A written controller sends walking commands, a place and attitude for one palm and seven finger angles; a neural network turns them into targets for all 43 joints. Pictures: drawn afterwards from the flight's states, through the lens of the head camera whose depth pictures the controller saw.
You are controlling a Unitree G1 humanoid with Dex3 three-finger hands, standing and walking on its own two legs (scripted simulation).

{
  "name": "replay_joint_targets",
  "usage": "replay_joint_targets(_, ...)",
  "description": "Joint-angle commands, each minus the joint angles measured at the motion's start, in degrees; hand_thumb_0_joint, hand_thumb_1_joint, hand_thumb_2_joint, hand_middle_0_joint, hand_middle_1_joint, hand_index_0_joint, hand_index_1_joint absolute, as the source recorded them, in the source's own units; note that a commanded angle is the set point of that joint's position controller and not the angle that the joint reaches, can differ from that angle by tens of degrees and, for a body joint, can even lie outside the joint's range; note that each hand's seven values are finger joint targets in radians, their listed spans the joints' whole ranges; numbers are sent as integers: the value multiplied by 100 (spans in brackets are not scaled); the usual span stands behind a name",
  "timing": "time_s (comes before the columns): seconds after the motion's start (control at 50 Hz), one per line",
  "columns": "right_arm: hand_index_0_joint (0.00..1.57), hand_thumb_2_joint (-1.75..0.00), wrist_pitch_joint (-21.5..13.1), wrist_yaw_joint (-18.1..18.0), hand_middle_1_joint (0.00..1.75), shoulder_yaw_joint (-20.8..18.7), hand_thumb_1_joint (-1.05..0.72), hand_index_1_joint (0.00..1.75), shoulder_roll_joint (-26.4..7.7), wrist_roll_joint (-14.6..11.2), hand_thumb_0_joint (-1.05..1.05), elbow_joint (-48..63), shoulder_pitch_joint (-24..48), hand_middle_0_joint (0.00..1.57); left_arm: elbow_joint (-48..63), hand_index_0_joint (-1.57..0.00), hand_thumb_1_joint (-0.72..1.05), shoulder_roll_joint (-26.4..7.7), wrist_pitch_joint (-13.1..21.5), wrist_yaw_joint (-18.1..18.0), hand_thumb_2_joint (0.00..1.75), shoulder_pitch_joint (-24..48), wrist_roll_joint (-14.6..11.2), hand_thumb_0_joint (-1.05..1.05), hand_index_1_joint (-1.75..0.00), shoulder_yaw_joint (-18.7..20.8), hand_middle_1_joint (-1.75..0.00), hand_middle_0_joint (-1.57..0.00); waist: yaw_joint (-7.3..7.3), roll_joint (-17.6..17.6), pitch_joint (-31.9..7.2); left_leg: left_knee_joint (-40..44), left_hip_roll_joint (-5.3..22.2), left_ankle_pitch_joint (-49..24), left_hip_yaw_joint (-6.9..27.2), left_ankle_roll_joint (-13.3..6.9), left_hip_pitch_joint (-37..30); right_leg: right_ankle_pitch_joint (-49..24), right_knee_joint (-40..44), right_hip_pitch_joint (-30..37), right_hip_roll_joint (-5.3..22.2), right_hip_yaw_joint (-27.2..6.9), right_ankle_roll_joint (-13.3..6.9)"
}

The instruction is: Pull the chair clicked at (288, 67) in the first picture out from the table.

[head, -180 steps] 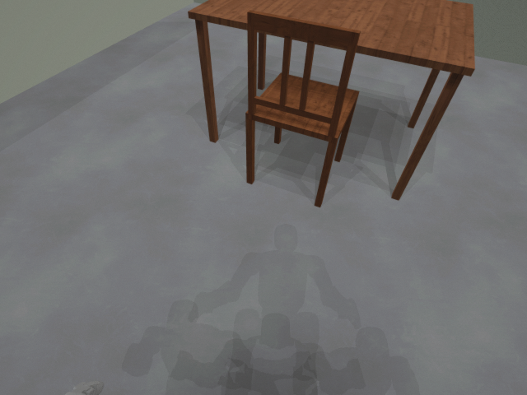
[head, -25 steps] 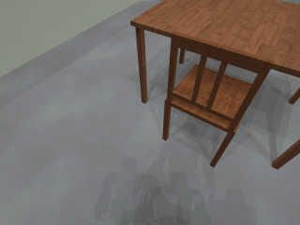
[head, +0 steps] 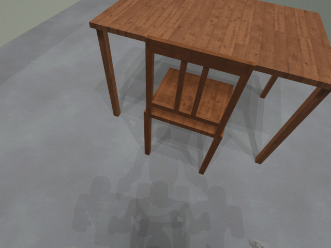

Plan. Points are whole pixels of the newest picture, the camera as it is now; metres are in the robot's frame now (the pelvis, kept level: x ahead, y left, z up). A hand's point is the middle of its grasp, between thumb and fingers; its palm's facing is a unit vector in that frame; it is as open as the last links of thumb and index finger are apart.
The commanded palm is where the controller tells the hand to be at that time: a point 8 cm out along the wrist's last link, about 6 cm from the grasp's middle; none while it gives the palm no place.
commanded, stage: turn to face it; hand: left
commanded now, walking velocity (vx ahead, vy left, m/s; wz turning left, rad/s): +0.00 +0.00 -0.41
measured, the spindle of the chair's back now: (180, 87) +0.74 -0.01 -0.10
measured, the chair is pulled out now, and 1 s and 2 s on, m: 0.00 0.00 0.00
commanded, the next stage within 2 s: take the last steps up to it in 0.24 s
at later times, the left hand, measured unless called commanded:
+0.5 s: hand out of the picture +0.14 +0.14 -0.16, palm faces -0.23 -0.95 -0.21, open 7.4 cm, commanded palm none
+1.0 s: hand (108, 238) +0.16 +0.16 -0.17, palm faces -0.23 -0.96 -0.14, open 7.4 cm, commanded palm none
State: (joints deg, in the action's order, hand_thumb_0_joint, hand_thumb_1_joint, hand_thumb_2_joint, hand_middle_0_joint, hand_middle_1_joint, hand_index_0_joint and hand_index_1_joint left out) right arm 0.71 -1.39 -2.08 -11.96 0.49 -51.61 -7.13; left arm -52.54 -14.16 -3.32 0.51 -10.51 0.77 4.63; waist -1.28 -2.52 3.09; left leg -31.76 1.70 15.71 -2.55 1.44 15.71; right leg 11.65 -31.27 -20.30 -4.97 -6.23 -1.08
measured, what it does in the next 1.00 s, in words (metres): walks ahead, turning right: right foot, then left foot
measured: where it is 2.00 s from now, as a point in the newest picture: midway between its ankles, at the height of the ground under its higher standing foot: outside the picture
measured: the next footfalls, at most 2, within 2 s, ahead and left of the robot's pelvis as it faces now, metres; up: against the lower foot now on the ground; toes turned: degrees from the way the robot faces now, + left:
right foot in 0.44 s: +0.00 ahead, -0.13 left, +0.00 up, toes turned -17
left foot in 0.80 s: +0.17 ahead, +0.08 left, +0.00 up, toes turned -6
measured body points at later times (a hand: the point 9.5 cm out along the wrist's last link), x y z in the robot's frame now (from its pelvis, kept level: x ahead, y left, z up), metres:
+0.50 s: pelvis +0.00 -0.01 +0.00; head +0.02 -0.03 +0.45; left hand +0.15 +0.19 -0.14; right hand -0.09 -0.25 -0.16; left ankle +0.00 +0.11 -0.70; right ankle -0.04 -0.12 -0.73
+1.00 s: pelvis +0.11 -0.01 +0.01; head +0.13 +0.01 +0.46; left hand +0.18 +0.21 -0.15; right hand +0.05 -0.21 -0.13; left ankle +0.13 +0.08 -0.73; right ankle +0.07 -0.13 -0.65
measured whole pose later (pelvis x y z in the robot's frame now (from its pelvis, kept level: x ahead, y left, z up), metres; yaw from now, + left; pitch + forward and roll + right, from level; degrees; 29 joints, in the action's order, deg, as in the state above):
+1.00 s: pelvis +0.11 -0.01 +0.01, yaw -16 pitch -1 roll +0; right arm -3.9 -1.1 -0.8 -6.5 1.3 -61.4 -19.2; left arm -62.6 -10.6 -0.1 1.1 -16.8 1.6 3.4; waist 0.3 -2.8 1.5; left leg -23.2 1.7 13.8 -10.2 -2.5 8.5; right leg 17.1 -61.2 -27.0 3.6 2.6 -1.0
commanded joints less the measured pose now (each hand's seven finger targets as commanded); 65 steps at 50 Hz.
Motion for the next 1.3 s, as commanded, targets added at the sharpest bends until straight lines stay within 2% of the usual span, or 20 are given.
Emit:
replay_joint_targets(0.0, 20, -90, -53, -79, 30, -233, -90, 30, -1238, 81, 0, 457, -372, 20, 583, -20, 90, -708, 48, 14, 90, 171, 82, 0, -30, 191, -30, -20, 254, 1695, -167, 2055, 2410, -209, 2125, -1008, -398, 1904, -2743, -1277, 374, 95, 303)
replay_joint_targets(0.04, 20, -90, -76, -111, 30, -125, -90, 30, -957, 106, 0, 565, 61, 20, 413, -20, 90, -655, 21, 101, 90, -74, 73, 0, -30, 252, -30, -20, -61, 1105, 41, 1830, 1768, -739, 1082, -913, -163, 1283, -3627, -1178, 482, 249, 371)
replay_joint_targets(0.16, 20, -90, -162, -127, 30, -150, -90, 30, -895, 69, 0, 128, -883, 20, 317, -20, 90, -336, 21, 75, 90, 144, 9, 0, -30, 63, -30, -20, 253, 1157, -533, 1156, 1538, -3686, 225, -982, -1639, 1204, -2905, -1147, 664, 634, 525)
replay_joint_targets(0.28, 20, -90, -77, -66, 30, -278, -90, 30, -1010, 100, 0, -207, -1204, 20, 320, -20, 90, -181, 43, 43, 90, 542, 12, 0, -30, -61, -30, -20, 468, 1395, -364, 1024, 1711, -3448, 80, -999, -1407, 1505, -1308, -316, 651, 1023, 364)
replay_joint_targets(0.36, 20, -90, -60, -21, 30, -290, -90, 30, -1013, 78, 0, -361, -1152, 20, 59, -20, 90, -183, 162, 20, 90, -90, 14, 0, -30, -59, -30, -20, 160, 1206, -732, 525, 1607, -1978, -148, -623, -976, 348, 525, 1010, 560, 1234, 186)
replay_joint_targets(0.38, 20, -90, -66, 15, 30, -259, -90, 30, -838, 45, 0, -378, -1200, 20, -45, -20, 90, -399, 213, 2, 90, -304, 47, 0, -30, -24, -30, -20, 62, 683, -776, 78, 1420, -914, -275, -382, -210, 91, 1098, 1902, 830, 865, 51)
replay_joint_targets(0.4, 20, -90, -80, 50, 30, -145, -90, 30, -410, 5, 0, -268, -1198, 20, -155, -20, 90, -922, 296, -54, 90, -594, 93, 0, -30, 72, -30, -20, -69, -883, -801, -1056, 804, 1168, -980, 5, 1278, 202, 1595, 2887, 2183, -694, -433)
replay_joint_targets(0.42, 20, -90, -40, 59, 30, -102, -90, 30, -399, 62, 0, -39, -574, 20, -224, -20, 90, -1163, 277, -88, 90, -935, 21, 0, -30, 106, -30, -20, -404, -1161, -427, -2017, 441, 2253, -510, 83, 1941, 429, 1872, 2349, 2779, -1441, -976)
replay_joint_targets(0.52, 20, -90, -80, 182, 30, -171, -90, 30, -368, 143, 0, -452, -809, 20, -235, -20, 90, -447, 485, -134, 90, -347, 34, 0, -30, -37, -30, -20, 143, -396, 219, -2735, 589, 570, -112, 64, 1723, 801, 2064, 1102, 1960, -411, -911)
replay_joint_targets(0.66, 20, -90, -211, 244, 30, -144, -90, 30, -165, 100, 0, -368, -617, 20, -550, -20, 90, -556, 585, -101, 90, -734, 66, 0, -30, -11, -30, -20, 48, -399, 303, -1102, 415, 490, -283, -6, 1016, 717, 2038, 991, 1985, -331, -988)
replay_joint_targets(0.74, 20, -90, -338, 179, 30, -136, -90, 30, -255, 102, 0, -642, -1388, 20, -668, -20, 90, -458, 539, -64, 90, -673, 15, 0, -30, -16, -30, -20, 425, -82, 177, 300, 121, -86, -545, -74, -785, 1070, 1148, 227, 1469, 99, -648)
replay_joint_targets(0.76, 20, -90, -383, 119, 30, -199, -90, 30, -582, 130, 0, -810, -1913, 20, -633, -20, 90, -231, 524, -32, 90, -716, -2, 0, -30, -56, -30, -20, 618, 740, -22, 812, 599, 484, 258, -274, -1537, 999, 28, -323, 1073, 390, -448)
replay_joint_targets(0.78, 20, -90, -394, 69, 30, -334, -90, 30, -1165, 195, 0, -920, -2570, 20, -485, -20, 90, 118, 514, 12, 90, -699, -30, 0, -30, -102, -30, -20, 790, 2121, -186, 1735, 1983, 1349, 2148, -809, -1917, 1780, -1748, -1158, 416, 1170, -149)
replay_joint_targets(0.8, 20, -90, -358, 32, 30, -321, -90, 30, -1237, 180, 0, -925, -2685, 20, -323, -20, 90, -27, 522, -14, 90, -442, 38, 0, -30, -93, -30, -20, 831, 2094, -157, 2374, 2429, 2026, 3046, -1104, -1675, 2177, -2888, -1568, 394, 860, -167)
replay_joint_targets(0.86, 20, -90, -435, -33, 30, -112, -90, 30, -489, 117, 0, -749, -1735, 20, -487, -20, 90, 43, 542, 71, 90, -243, 89, 0, -30, -66, -30, -20, 443, 774, 478, 2416, 1913, 1122, 1791, -1075, -705, 886, -3634, -1658, 1018, 536, -143)
replay_joint_targets(0.94, 20, -90, -555, -61, 30, -42, -90, 30, -280, 50, 0, -849, -1585, 20, -691, -20, 90, 252, 431, 57, 90, -735, 75, 0, -30, -106, -30, -20, 139, 826, 50, 2198, 1461, -1223, 455, -1051, -928, 386, -2950, -1236, 1087, 744, 79)
replay_joint_targets(1.18, 20, -90, -357, -3, 30, -144, -90, 30, -245, 96, 0, -1192, -1743, 20, -551, -20, 90, 260, 514, 2, 90, -418, 76, 0, -30, -88, -30, -20, 84, 613, 196, 1102, 1282, -1227, -26, -889, -459, -113, 36, 614, 699, 1417, -23)
replay_joint_targets(1.2, 20, -90, -371, 11, 30, -120, -90, 30, -173, 70, 0, -1192, -1722, 20, -720, -20, 90, 85, 570, -24, 90, -962, 93, 0, -30, -38, -30, -20, -176, 292, -67, 380, 993, -1030, -252, -695, -200, -320, 395, 1413, 770, 1240, -81)
replay_joint_targets(1.24, 20, -90, -398, 61, 30, -25, -90, 30, 177, -7, 0, -970, -1868, 20, -965, -20, 90, -795, 670, -100, 90, -1994, 49, 0, -30, 104, -30, -20, -341, -1459, -844, -2482, -82, 1872, -651, -282, 1379, -1330, 1357, 2864, 2807, -1517, -1004)
replay_joint_targets(1.28, 20, -90, -270, 10, 30, -86, -90, 30, 73, -3, 0, -947, -1582, 20, -792, -20, 90, -530, 628, -169, 90, -1280, -10, 0, -30, 34, -30, -20, -158, -930, -565, -3510, 176, 1643, 84, -294, 1328, -1183, 1766, 1760, 2839, -1453, -1224)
